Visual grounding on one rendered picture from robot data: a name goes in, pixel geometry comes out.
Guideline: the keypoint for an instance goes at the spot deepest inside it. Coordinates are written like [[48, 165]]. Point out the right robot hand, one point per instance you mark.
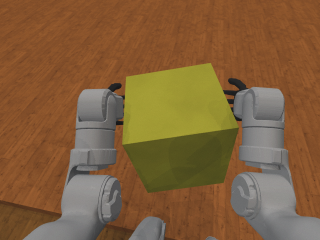
[[241, 86]]

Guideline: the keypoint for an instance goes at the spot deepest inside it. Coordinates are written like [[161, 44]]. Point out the left robot upper arm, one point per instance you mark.
[[89, 202]]

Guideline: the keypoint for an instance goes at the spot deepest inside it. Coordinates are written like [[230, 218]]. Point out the left robot forearm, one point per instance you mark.
[[96, 116]]

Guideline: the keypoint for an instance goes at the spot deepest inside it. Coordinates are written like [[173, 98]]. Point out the right robot upper arm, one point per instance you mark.
[[267, 202]]

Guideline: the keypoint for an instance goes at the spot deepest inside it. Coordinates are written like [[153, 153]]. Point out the left robot thigh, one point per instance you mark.
[[150, 228]]

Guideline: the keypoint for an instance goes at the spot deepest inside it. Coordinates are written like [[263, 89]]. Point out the carton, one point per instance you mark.
[[178, 128]]

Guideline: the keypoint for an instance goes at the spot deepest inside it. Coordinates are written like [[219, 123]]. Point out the left robot hand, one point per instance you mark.
[[112, 88]]

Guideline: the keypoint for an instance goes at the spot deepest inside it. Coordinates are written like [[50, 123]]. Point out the right robot forearm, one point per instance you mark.
[[262, 111]]

